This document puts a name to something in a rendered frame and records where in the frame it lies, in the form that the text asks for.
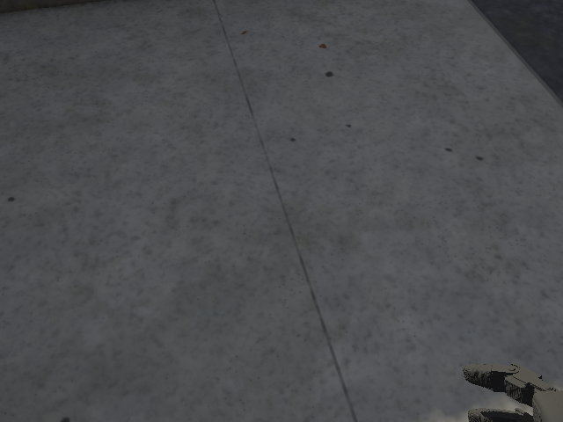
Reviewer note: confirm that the right robot hand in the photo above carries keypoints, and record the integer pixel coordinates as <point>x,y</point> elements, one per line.
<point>520,383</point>

